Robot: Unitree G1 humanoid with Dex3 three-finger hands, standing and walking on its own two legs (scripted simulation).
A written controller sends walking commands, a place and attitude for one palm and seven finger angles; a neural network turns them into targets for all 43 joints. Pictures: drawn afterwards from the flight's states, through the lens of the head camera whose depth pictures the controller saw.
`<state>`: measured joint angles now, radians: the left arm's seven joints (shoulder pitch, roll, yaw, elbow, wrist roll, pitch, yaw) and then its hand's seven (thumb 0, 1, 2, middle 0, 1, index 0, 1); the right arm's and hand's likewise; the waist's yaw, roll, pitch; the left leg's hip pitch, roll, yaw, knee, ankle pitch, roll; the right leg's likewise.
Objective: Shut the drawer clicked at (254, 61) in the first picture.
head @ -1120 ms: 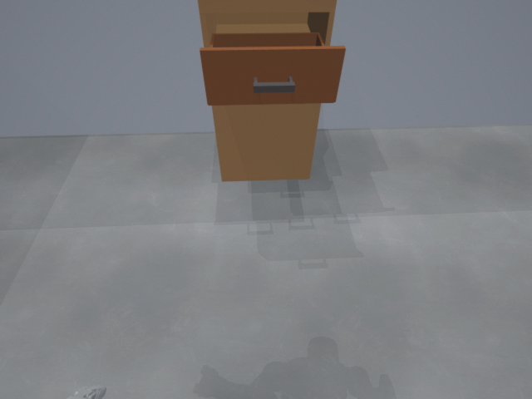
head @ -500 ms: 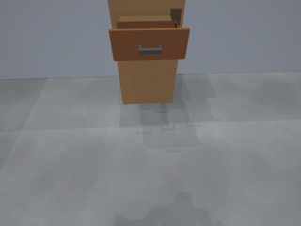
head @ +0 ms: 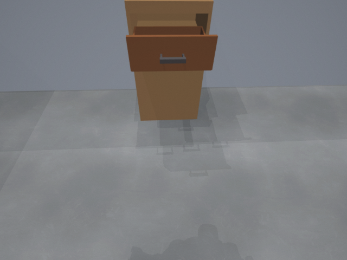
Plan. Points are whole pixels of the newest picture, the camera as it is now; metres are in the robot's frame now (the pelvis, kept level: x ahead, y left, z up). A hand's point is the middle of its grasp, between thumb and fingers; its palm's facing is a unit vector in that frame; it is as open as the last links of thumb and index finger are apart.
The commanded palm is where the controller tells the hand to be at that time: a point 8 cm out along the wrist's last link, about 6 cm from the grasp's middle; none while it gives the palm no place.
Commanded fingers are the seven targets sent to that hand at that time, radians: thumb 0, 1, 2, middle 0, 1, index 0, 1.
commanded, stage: look at it before walking up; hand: left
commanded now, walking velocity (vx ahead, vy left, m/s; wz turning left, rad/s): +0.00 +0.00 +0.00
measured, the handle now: (172, 58) +1.00 +0.06 -0.03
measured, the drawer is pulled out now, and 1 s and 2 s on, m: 0.29 0.29 0.29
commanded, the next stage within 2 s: walk to a spot facing it in 0.42 s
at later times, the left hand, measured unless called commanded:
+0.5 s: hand out of the picture +0.06 +0.26 -0.16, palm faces -0.02 -0.94 -0.33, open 7.4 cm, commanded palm none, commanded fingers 0.00 0.90 0.90 -0.20 -0.30 -0.20 -0.30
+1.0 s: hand out of the picture +0.06 +0.15 -0.17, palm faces -0.10 -0.98 -0.19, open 7.4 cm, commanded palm none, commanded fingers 0.00 0.90 0.90 -0.20 -0.30 -0.20 -0.30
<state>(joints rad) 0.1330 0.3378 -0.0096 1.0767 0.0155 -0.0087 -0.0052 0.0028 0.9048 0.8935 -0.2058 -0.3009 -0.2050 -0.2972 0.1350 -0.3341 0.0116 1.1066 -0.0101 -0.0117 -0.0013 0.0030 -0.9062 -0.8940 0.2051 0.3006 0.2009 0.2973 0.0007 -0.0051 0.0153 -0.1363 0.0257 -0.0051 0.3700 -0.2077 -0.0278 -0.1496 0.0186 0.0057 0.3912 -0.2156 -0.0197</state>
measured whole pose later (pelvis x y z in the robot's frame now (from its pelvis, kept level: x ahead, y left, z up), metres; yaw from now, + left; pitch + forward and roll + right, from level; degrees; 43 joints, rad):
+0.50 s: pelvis +0.00 +0.01 +0.00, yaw +0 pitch -2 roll +0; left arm 0.16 0.34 -0.01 1.09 0.02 -0.01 0.00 0.00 0.91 0.89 -0.21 -0.30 -0.20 -0.30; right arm 0.13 -0.33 0.01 1.11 -0.01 -0.01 0.00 0.00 -0.91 -0.89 0.21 0.30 0.20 0.30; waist 0.01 -0.01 0.02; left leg -0.13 0.01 0.00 0.35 -0.19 -0.02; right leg -0.14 0.01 0.01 0.37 -0.20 -0.01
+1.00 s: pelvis +0.06 -0.03 -0.01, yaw -11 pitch -1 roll +0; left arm 0.42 0.15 0.03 1.02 0.03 -0.05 -0.01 0.00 0.91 0.89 -0.20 -0.30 -0.20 -0.30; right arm 0.27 -0.21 -0.04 1.07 -0.02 0.01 0.01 0.01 -0.91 -0.89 0.20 0.30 0.20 0.30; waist 0.04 0.02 0.03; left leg -0.47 0.09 0.07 1.14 -0.35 -0.04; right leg -0.18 0.06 -0.03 0.51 -0.31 -0.08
